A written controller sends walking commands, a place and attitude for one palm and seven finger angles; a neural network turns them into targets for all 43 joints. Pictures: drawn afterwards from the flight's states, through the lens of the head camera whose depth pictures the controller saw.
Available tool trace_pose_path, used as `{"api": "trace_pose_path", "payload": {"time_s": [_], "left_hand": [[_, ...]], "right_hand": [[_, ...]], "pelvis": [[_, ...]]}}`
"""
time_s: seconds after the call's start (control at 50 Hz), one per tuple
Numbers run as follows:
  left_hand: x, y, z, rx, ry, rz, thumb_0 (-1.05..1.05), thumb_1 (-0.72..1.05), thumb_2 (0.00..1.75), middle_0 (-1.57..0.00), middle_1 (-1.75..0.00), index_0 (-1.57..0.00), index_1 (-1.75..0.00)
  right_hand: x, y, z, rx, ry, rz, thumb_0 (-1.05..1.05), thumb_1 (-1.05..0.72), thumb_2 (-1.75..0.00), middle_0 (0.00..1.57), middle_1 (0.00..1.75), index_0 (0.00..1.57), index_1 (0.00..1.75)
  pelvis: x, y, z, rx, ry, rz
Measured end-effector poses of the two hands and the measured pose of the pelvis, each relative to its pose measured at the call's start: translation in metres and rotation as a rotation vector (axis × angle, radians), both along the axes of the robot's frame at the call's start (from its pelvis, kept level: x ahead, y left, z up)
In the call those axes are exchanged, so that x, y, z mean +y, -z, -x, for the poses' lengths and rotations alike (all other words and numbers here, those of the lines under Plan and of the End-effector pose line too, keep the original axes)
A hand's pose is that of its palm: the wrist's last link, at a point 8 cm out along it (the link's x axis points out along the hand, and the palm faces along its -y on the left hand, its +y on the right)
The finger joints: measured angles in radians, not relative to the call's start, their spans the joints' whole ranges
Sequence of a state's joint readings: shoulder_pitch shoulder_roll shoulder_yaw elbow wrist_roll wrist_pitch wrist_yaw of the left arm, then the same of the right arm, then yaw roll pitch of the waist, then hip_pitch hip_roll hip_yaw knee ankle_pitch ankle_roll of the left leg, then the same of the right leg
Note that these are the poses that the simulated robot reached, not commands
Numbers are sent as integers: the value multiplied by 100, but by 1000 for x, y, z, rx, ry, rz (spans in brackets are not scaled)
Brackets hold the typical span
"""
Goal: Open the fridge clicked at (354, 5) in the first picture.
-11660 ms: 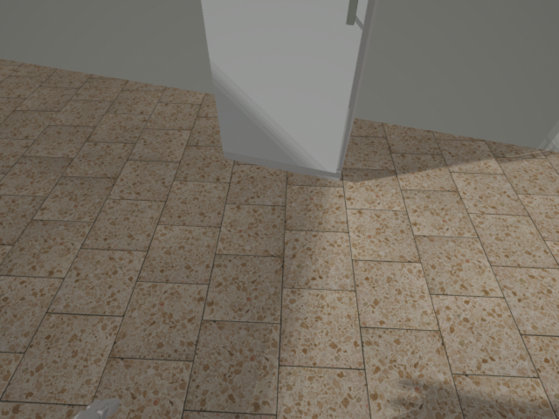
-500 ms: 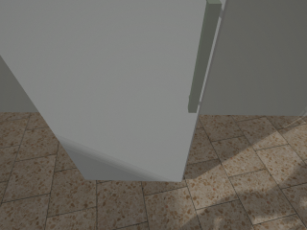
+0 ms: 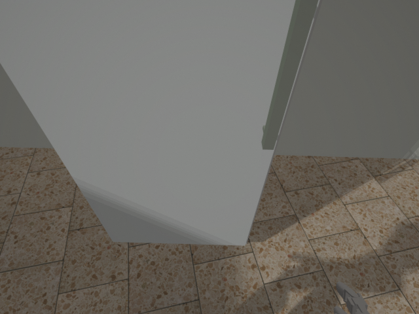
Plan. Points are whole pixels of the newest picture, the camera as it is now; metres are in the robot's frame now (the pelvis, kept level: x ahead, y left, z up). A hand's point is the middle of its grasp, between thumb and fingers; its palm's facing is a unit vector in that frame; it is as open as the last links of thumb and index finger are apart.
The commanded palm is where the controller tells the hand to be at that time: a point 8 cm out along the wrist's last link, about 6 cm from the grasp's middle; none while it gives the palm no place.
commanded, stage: raise the hand to about handle height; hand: right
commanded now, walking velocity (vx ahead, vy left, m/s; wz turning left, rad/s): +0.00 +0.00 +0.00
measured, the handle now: (280, 81) +0.51 -0.08 +0.21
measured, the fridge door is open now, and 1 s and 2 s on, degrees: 0 0 0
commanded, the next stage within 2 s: move the hooked fingers beside the handle in 1.94 s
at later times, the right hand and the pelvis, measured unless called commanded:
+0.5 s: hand (335, 281) +0.19 -0.18 +0.04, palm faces +0.02 +0.99 -0.10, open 10.0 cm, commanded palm +0.17 -0.24 +0.05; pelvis +0.01 +0.05 -0.05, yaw -3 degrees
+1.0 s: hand (376, 227) +0.26 -0.23 +0.12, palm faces +0.02 +1.00 -0.09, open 13.0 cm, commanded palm +0.23 -0.28 +0.14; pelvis +0.03 +0.02 +0.00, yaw +0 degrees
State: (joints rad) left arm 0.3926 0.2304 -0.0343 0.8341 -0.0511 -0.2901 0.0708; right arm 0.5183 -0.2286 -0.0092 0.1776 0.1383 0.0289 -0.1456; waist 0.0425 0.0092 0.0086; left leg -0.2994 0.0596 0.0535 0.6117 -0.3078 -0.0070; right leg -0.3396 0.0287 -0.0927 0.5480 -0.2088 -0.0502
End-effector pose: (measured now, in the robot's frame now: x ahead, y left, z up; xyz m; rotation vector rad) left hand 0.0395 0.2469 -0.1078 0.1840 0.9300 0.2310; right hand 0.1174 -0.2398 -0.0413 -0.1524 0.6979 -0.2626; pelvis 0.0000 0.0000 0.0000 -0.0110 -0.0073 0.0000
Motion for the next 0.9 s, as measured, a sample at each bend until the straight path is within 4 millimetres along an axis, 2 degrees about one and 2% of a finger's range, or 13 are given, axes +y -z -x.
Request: {"api": "trace_pose_path", "payload": {"time_s": [0.04,0.08,0.14,0.2,0.26,0.3,0.34,0.42,0.54,0.62,0.72,0.82,0.9], "left_hand": [[15,-8,-27,-129,27,-39,3,93,90,-20,-30,-20,-30],[27,-18,-55,-241,48,-65,2,92,90,-20,-30,-20,-30],[41,-31,-93,-368,88,-93,2,91,90,-20,-30,-20,-30],[47,-40,-126,-455,119,-103,1,91,90,-20,-30,-20,-30],[45,-44,-153,-499,146,-99,1,91,90,-20,-30,-20,-30],[39,-42,-165,-504,175,-90,1,91,90,-20,-30,-20,-30],[32,-36,-173,-491,208,-73,1,91,90,-20,-30,-20,-30],[16,-14,-177,-425,260,-27,1,90,90,-20,-30,-20,-30],[7,4,-158,-316,219,36,1,90,90,-20,-30,-21,-30],[14,-1,-143,-291,153,34,1,90,90,-21,-30,-21,-30],[31,-14,-133,-287,105,-18,1,90,90,-20,-30,-21,-30],[42,-29,-134,-291,94,-82,1,90,90,-20,-30,-21,-30],[39,-42,-144,-323,100,-104,1,90,90,-20,-30,-20,-30]], "right_hand": [[10,-35,-40,-250,-56,-7,5,-90,-87,20,34,20,34],[24,-59,-68,-470,-124,-58,4,-85,-86,20,36,20,36],[44,-69,-83,-691,-258,-141,2,-78,-83,20,40,20,40],[48,-52,-74,-696,-347,-162,1,-70,-81,21,44,21,44],[36,-32,-51,-584,-294,-158,1,-62,-78,22,49,22,49],[23,-31,-36,-550,-227,-122,1,-57,-76,23,52,23,51],[13,-41,-26,-573,-179,-76,1,-52,-74,23,55,23,54],[7,-69,-30,-688,-190,-25,1,-42,-70,23,60,23,60],[6,-89,-69,-639,-305,-67,1,-28,-64,24,69,24,69],[-4,-104,-87,-605,-304,-85,1,-19,-60,25,75,25,75],[-14,-123,-98,-654,-278,-79,0,-7,-55,26,83,26,83],[-23,-129,-105,-668,-281,-81,0,4,-50,27,90,27,90],[-29,-141,-111,-694,-286,-74,0,14,-46,27,96,27,96]], "pelvis": [[2,6,3,20,7,-6],[6,14,5,46,1,-8],[14,29,7,89,-13,-7],[23,44,7,106,-19,-6],[30,51,3,106,-7,-12],[35,52,0,109,6,-22],[38,53,-2,111,22,-34],[43,52,-4,113,46,-51],[46,40,-11,101,41,-40],[43,29,-20,92,20,-25],[35,19,-28,79,4,-18],[28,13,-30,58,0,-21],[22,9,-31,34,3,-27]]}}
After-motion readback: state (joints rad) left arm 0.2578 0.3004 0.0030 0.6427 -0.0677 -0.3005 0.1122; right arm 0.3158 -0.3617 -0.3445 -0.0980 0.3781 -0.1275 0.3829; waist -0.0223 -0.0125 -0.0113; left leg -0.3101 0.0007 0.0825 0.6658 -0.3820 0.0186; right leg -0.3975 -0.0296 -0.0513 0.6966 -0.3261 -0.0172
